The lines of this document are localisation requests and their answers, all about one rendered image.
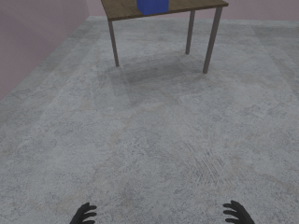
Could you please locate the carton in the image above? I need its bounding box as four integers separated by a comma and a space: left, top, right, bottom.
136, 0, 169, 15

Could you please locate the robot left hand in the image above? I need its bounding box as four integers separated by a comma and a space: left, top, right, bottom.
69, 203, 97, 224

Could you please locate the robot right hand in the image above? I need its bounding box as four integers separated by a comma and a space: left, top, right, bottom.
222, 200, 255, 224

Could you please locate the table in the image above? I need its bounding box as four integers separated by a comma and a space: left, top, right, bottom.
101, 0, 229, 74

